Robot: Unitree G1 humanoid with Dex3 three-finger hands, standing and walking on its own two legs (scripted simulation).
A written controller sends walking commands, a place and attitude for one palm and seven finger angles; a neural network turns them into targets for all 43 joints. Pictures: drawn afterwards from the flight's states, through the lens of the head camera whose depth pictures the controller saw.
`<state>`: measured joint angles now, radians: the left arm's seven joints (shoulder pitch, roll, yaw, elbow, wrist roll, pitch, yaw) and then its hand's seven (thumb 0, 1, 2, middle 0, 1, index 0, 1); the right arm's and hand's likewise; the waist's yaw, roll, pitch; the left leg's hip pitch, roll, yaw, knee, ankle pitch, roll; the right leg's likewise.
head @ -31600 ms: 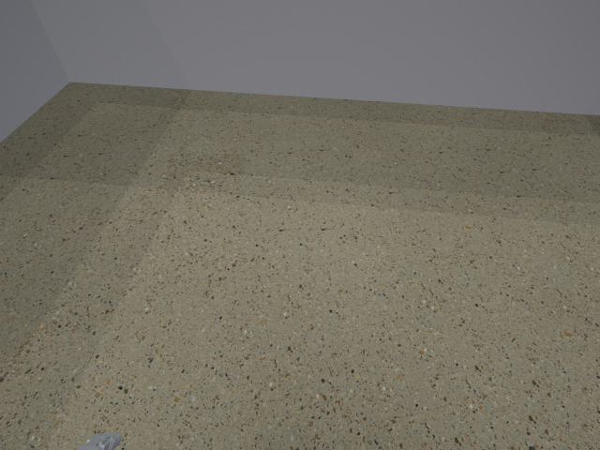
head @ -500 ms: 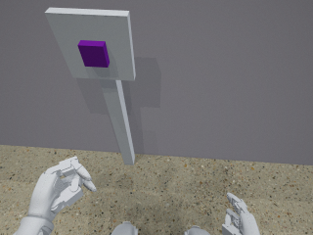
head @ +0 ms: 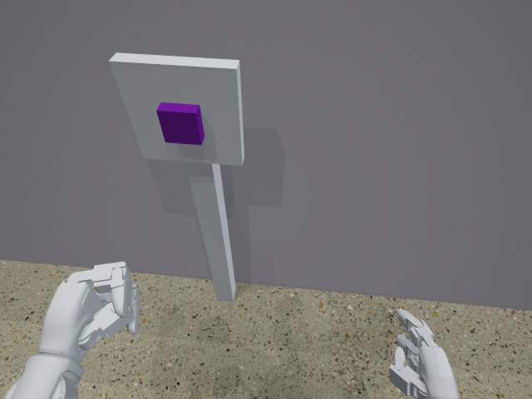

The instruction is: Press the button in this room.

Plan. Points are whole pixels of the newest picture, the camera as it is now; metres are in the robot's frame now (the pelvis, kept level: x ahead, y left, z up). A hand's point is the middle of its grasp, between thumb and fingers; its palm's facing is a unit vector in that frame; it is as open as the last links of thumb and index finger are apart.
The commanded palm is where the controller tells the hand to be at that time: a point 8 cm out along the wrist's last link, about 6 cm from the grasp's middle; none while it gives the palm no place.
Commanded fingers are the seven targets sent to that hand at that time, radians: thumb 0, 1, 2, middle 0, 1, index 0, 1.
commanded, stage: raise the hand and make a fist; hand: left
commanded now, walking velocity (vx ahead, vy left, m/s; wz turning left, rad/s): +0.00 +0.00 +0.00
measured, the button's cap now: (182, 123) +0.54 +0.19 +0.13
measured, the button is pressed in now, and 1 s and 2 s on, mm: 0 0 0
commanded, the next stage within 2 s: aim a knuckle at the button in 0.74 s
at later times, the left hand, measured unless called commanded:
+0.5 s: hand (123, 272) +0.24 +0.20 +0.12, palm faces -0.01 -1.00 -0.06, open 3.1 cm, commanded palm +0.21 +0.25 +0.13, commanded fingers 0.00 0.90 0.90 -1.30 -1.50 -1.30 -1.50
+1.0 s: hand (126, 274) +0.24 +0.19 +0.12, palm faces +0.01 -1.00 -0.05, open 3.1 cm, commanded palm +0.23 +0.24 +0.12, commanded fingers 0.00 0.90 0.90 -1.30 -1.50 -1.30 -1.50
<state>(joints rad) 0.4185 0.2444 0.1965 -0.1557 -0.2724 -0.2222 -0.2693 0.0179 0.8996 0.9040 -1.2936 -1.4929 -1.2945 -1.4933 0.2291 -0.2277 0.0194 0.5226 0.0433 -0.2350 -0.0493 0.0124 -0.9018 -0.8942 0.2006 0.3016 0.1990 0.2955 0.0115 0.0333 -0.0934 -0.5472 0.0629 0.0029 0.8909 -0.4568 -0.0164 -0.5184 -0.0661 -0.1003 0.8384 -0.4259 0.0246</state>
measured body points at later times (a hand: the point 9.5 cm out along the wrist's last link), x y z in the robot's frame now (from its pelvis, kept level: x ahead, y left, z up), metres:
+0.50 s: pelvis +0.01 -0.01 +0.02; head +0.01 -0.03 +0.47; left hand +0.24 +0.25 +0.13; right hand +0.18 -0.25 -0.05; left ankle +0.00 +0.13 -0.70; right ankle +0.00 -0.14 -0.70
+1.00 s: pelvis -0.01 -0.01 +0.02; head +0.00 -0.03 +0.47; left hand +0.24 +0.25 +0.12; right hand +0.17 -0.24 -0.05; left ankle +0.00 +0.13 -0.70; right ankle +0.00 -0.14 -0.70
